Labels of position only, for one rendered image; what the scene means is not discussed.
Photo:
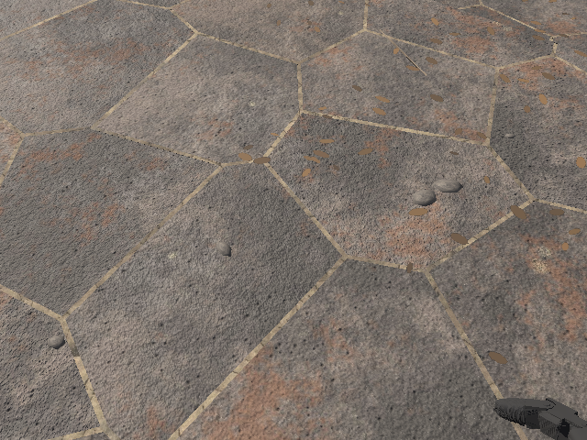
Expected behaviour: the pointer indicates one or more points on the robot right hand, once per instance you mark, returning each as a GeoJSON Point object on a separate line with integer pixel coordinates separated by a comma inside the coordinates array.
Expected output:
{"type": "Point", "coordinates": [553, 418]}

